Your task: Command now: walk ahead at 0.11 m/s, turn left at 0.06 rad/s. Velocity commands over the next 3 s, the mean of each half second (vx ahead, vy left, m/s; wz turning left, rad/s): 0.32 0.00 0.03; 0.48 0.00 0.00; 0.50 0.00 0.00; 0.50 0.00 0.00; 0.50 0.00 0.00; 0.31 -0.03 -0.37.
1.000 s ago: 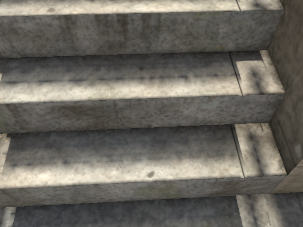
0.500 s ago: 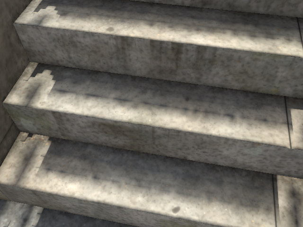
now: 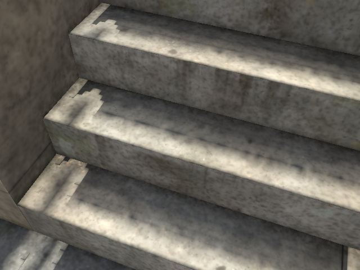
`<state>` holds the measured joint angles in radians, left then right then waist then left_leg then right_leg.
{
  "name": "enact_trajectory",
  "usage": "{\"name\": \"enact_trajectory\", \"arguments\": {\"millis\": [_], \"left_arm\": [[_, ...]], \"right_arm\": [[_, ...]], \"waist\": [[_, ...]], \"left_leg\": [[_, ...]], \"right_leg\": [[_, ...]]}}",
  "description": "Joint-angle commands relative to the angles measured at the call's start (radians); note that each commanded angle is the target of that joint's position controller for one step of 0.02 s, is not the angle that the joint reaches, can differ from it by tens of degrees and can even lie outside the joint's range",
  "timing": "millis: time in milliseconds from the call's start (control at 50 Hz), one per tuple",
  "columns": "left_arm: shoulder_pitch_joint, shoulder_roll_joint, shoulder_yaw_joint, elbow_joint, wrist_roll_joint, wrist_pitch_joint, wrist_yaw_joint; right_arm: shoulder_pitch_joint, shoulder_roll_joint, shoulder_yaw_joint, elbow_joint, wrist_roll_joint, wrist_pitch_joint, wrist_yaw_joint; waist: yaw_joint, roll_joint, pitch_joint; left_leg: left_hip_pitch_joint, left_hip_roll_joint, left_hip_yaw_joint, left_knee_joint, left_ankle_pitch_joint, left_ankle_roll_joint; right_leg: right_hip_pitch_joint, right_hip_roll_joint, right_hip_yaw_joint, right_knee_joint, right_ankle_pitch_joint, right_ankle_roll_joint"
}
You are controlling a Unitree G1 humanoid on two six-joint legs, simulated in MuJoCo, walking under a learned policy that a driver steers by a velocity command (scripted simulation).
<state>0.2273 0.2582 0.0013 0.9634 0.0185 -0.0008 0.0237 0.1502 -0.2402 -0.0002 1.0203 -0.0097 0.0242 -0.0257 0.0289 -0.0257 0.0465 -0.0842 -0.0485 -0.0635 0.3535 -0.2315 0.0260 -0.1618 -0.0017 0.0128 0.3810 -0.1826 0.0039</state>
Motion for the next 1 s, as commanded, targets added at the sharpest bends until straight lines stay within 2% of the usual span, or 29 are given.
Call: {"name": "enact_trajectory", "arguments": {"millis": [20, 80, 140, 180, 220, 240, 260, 280, 300, 320, 360, 440, 520, 580, 600, 620, 640, 660, 680, 700, 720, 760, 780, 820, 860, 880, 920, 960, 1000], "left_arm": [[0.002, 0.096, 0.019, -0.013, 0.01, -0.006, -0.009], [-0.026, 0.08, 0.017, -0.021, 0.023, -0.011, -0.017], [-0.037, 0.07, 0.018, -0.041, 0.025, -0.033, -0.026], [-0.012, 0.064, 0.02, -0.039, 0.014, -0.051, -0.031], [0.083, 0.041, 0.021, -0.004, 0.012, -0.066, -0.023], [0.147, 0.05, 0.027, 0.023, 0.017, -0.07, -0.017], [0.209, 0.09, 0.037, 0.033, 0.02, -0.08, -0.006], [0.293, 0.203, 0.068, 0.053, 0.011, -0.081, -0.006], [0.335, 0.204, 0.076, 0.08, 0.014, -0.077, -0.012], [0.257, 0.136, 0.062, 0.056, 0.019, -0.079, -0.018], [0.153, 0.093, 0.052, 0.018, 0.013, -0.091, -0.017], [0.188, 0.063, 0.04, 0.044, 0.004, -0.116, -0.014], [0.193, 0.077, 0.037, 0.056, 0.001, -0.112, -0.02], [0.179, 0.081, 0.039, 0.049, 0.007, -0.11, -0.022], [0.163, 0.078, 0.039, 0.045, 0.001, -0.107, -0.023], [0.161, 0.062, 0.03, 0.054, -0.007, -0.103, -0.022], [0.123, 0.066, 0.028, 0.044, -0.022, -0.102, -0.025], [0.071, 0.042, 0.02, 0.002, -0.032, -0.102, -0.026], [0.151, -0.052, 0.001, -0.005, -0.014, -0.09, -0.02], [0.221, 0.001, 0.017, 0.042, 0.009, -0.07, -0.008], [0.162, 0.038, 0.027, 0.037, 0.024, -0.068, -0.014], [0.099, 0.029, 0.038, 0.023, 0.027, -0.067, -0.029], [0.094, 0.008, 0.036, 0.023, 0.025, -0.057, -0.035], [0.08, -0.038, 0.028, 0.01, 0.022, -0.045, -0.035], [0.051, -0.068, 0.023, -0.013, 0.017, -0.04, -0.022], [-0.011, -0.093, 0.013, -0.052, 0.012, -0.029, -0.004], [-0.182, -0.111, -0.004, -0.167, 0.019, -0.032, 0.016], [-0.292, -0.136, -0.024, -0.254, 0.031, -0.037, 0.018], [-0.339, -0.159, -0.041, -0.314, 0.012, -0.038, 0.025]], "right_arm": [[0.025, -0.15, -0.022, 0.001, 0.005, -0.018, -0.008], [0.089, -0.192, -0.048, 0.015, 0.002, -0.008, 0.0], [0.114, -0.182, -0.062, 0.02, -0.004, -0.021, 0.008], [0.078, -0.166, -0.065, 0.009, -0.006, -0.036, 0.019], [0.005, -0.159, -0.067, -0.017, 0.01, -0.047, 0.025], [-0.007, -0.144, -0.064, -0.025, 0.011, -0.053, 0.026], [-0.028, -0.104, -0.05, -0.04, 0.007, -0.069, 0.027], [-0.043, -0.043, -0.031, -0.071, 0.012, -0.078, 0.033], [-0.046, -0.101, -0.04, -0.078, -0.018, -0.084, 0.032], [-0.041, -0.104, -0.041, -0.068, -0.025, -0.086, 0.04], [0.001, -0.08, -0.035, -0.046, -0.015, -0.095, 0.055], [-0.045, -0.046, -0.021, -0.06, -0.03, -0.095, 0.057], [-0.16, -0.014, -0.001, -0.117, -0.021, -0.083, 0.048], [-0.079, -0.015, -0.001, -0.097, -0.012, -0.07, 0.027], [-0.041, -0.028, -0.006, -0.088, -0.012, -0.071, 0.021], [0.089, -0.015, -0.01, -0.049, -0.01, -0.08, 0.009], [0.212, -0.029, -0.022, -0.012, -0.012, -0.088, 0.002], [0.316, -0.123, -0.045, 0.006, -0.035, -0.099, -0.007], [0.3, -0.218, -0.063, 0.004, -0.034, -0.098, -0.002], [0.29, -0.207, -0.076, 0.013, -0.004, -0.087, 0.004], [0.184, -0.099, -0.053, -0.017, 0.005, -0.086, 0.013], [0.114, -0.011, -0.025, -0.03, 0.002, -0.093, 0.022], [0.136, -0.007, -0.02, -0.03, -0.012, -0.102, 0.017], [0.201, -0.018, -0.02, 0.004, -0.016, -0.119, 0.015], [0.264, -0.034, -0.02, 0.032, -0.02, -0.125, 0.009], [0.33, -0.049, -0.024, 0.058, -0.016, -0.126, 0.005], [0.396, -0.043, -0.018, 0.097, -0.014, -0.127, -0.007], [0.443, -0.042, -0.012, 0.12, -0.016, -0.132, -0.016], [0.463, -0.042, -0.007, 0.141, -0.019, -0.142, -0.011]], "waist": [[-0.02, 0.15, 0.003], [-0.057, 0.188, 0.101], [-0.06, 0.182, 0.136], [-0.031, 0.156, 0.114], [0.031, 0.114, 0.075], [0.054, 0.071, 0.051], [0.072, -0.037, 0.035], [0.086, -0.262, 0.026], [0.08, -0.236, 0.068], [0.027, -0.101, 0.091], [-0.032, -0.049, 0.059], [-0.026, -0.04, -0.002], [-0.005, -0.098, -0.005], [-0.028, -0.139, -0.064], [-0.048, -0.117, -0.08], [-0.102, -0.062, -0.12], [-0.166, -0.024, -0.141], [-0.196, 0.105, -0.16], [-0.1, 0.263, -0.167], [-0.098, 0.205, -0.158], [-0.063, 0.134, -0.026], [-0.014, 0.09, 0.064], [-0.016, 0.07, 0.051], [-0.008, 0.027, 0.002], [-0.023, 0.058, -0.027], [-0.053, 0.123, -0.022], [-0.072, 0.093, 0.042], [-0.084, 0.033, 0.058], [-0.081, 0.074, 0.047]], "left_leg": [[-0.076, 0.131, -0.16, -0.162, -0.232, 0.053], [-0.083, 0.225, -0.3, -0.231, -0.523, 0.141], [-0.088, 0.301, -0.368, -0.263, -0.466, 0.198], [-0.088, 0.272, -0.298, -0.235, -0.339, 0.187], [-0.199, 0.201, -0.195, -0.16, -0.228, 0.152], [-0.257, 0.159, -0.156, -0.073, -0.186, 0.134], [-0.339, 0.089, -0.076, 0.086, -0.15, 0.107], [-0.49, -0.025, 0.051, 0.291, -0.199, 0.064], [-0.549, -0.004, 0.037, 0.465, -0.299, 0.071], [-0.545, 0.038, -0.008, 0.573, -0.232, 0.08], [-0.516, 0.09, 0.005, 0.594, -0.091, 0.073], [-0.463, 0.075, 0.097, 0.529, 0.029, 0.021], [-0.353, 0.041, 0.156, 0.298, 0.036, 0.015], [-0.252, 0.011, 0.173, 0.255, 0.022, 0.042], [-0.199, 0.0, 0.173, 0.218, 0.034, 0.056], [-0.048, -0.015, 0.177, 0.164, 0.085, 0.077], [0.079, 0.005, 0.159, 0.093, 0.129, 0.088], [0.208, 0.197, -0.091, -0.028, 0.171, 0.116], [0.231, 0.417, -0.394, -0.072, 0.377, 0.217], [0.122, 0.443, -0.447, -0.117, 0.001, 0.336], [-0.012, 0.38, -0.386, -0.179, -0.312, 0.315], [-0.14, 0.285, -0.274, -0.23, -0.297, 0.244], [-0.176, 0.264, -0.216, -0.211, -0.178, 0.233], [-0.176, 0.247, -0.147, -0.161, -0.003, 0.234], [-0.183, 0.251, -0.13, -0.131, 0.085, 0.262], [-0.117, 0.287, -0.194, -0.141, 0.027, 0.296], [-0.015, 0.322, -0.247, -0.159, -0.18, 0.276], [0.049, 0.34, -0.257, -0.16, -0.175, 0.249], [0.091, 0.359, -0.253, -0.162, -0.218, 0.229]], "right_leg": [[0.002, -0.034, 0.033, -0.002, -0.074, -0.01], [-0.2, 0.018, -0.046, 0.169, -0.231, -0.021], [-0.277, -0.035, -0.029, 0.307, -0.244, -0.036], [-0.226, -0.044, -0.035, 0.259, -0.236, -0.053], [0.013, -0.001, -0.085, 0.067, -0.092, -0.066], [0.13, 0.016, -0.074, 0.013, -0.094, -0.067], [0.226, -0.095, 0.084, -0.084, -0.177, -0.074], [0.282, -0.262, 0.408, -0.254, -0.405, -0.153], [0.248, -0.376, 0.551, -0.295, -0.404, -0.22], [0.192, -0.351, 0.491, -0.286, -0.373, -0.222], [0.169, -0.278, 0.324, -0.296, -0.208, -0.182], [0.164, -0.197, 0.092, -0.221, 0.363, -0.172], [0.103, -0.176, 0.035, -0.16, 0.544, -0.174], [0.119, -0.201, 0.047, -0.046, 0.723, -0.177], [0.108, -0.199, 0.049, 0.007, 0.752, -0.171], [0.061, -0.185, 0.026, 0.134, 0.794, -0.173], [-0.014, -0.139, -0.001, 0.311, 0.751, -0.157], [-0.203, -0.063, -0.032, 0.57, 0.37, -0.116], [-0.394, 0.054, -0.059, 0.868, -0.336, -0.09], [-0.443, 0.025, 0.016, 1.045, -0.347, -0.103], [-0.504, -0.018, 0.028, 1.096, -0.257, -0.102], [-0.549, -0.041, 0.011, 1.133, -0.159, -0.083], [-0.542, -0.033, -0.009, 1.195, -0.142, -0.071], [-0.581, -0.029, -0.022, 1.266, -0.086, -0.063], [-0.64, -0.01, -0.053, 1.415, -0.082, -0.054], [-0.815, -0.002, -0.07, 1.635, -0.168, -0.058], [-1.119, -0.05, -0.008, 1.749, -0.258, -0.07], [-1.277, -0.057, 0.01, 1.816, -0.296, -0.085], [-1.415, -0.057, 0.03, 1.959, -0.377, -0.113]]}}
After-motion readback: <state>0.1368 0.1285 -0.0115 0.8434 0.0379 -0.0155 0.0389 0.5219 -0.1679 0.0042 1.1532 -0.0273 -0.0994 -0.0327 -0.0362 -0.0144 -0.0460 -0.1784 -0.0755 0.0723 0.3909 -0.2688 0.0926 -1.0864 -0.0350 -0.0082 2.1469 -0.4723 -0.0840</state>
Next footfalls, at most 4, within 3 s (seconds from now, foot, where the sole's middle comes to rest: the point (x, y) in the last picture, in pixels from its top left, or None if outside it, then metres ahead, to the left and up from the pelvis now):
0.66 left None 0.27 0.05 -0.78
1.20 right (242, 250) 0.52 -0.17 -0.59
1.74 left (186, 132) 0.84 0.02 -0.39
2.26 right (236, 53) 1.04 -0.13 -0.20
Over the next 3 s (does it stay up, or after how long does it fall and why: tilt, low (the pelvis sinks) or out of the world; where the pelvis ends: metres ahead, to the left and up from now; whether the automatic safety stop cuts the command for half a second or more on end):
stays up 1.22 -0.05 0.73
